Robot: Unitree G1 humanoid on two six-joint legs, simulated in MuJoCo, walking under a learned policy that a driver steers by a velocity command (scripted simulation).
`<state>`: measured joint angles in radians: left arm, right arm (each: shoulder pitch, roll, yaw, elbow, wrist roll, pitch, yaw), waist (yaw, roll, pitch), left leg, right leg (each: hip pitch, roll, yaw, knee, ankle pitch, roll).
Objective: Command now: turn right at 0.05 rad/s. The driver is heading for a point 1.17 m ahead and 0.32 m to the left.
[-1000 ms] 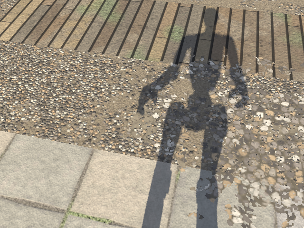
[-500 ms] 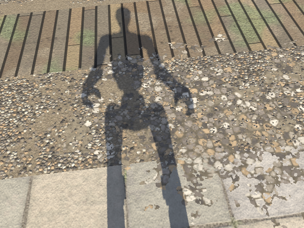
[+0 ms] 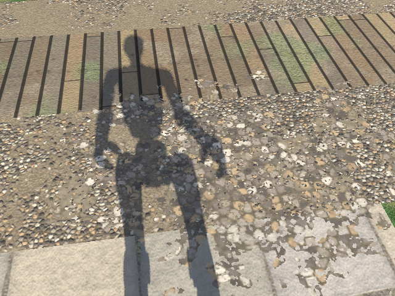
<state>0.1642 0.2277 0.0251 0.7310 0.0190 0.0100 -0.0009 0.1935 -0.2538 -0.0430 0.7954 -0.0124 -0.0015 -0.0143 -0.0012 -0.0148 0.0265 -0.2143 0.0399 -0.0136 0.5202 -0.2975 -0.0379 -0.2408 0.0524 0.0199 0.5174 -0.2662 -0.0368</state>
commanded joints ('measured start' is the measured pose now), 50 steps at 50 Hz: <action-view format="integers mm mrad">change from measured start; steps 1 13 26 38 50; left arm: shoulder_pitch -33 7 95 -49 -273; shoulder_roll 108 103 134 114 114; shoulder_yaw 35 43 56 42 28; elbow -65 14 107 29 -76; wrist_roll -2 -9 -40 -59 -47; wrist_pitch -5 -8 -40 -123 -108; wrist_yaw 8 23 30 -7 -46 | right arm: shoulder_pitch -20 -6 3 287 275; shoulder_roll -109 -101 -78 -124 -170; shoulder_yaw -20 -7 -5 -26 -26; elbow -48 7 65 157 161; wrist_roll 0 4 33 15 33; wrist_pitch -26 -22 -51 -115 -86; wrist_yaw -4 -17 -23 27 -8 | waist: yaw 2 -2 23 -74 -29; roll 72 9 -43 94 132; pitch -48 -32 115 50 86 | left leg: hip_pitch -10 -3 -201 486 245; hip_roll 43 23 -21 286 202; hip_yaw -46 -36 -19 -424 -77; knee -79 -74 11 -272 -364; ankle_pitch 159 160 -352 251 555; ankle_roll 34 38 105 294 186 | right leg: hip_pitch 29 44 -44 -740 -262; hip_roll -77 -79 -143 -105 -60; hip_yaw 85 78 216 41 -53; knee -69 -66 -156 648 10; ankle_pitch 118 174 -529 -142 271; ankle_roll -23 -3 -109 -12 -19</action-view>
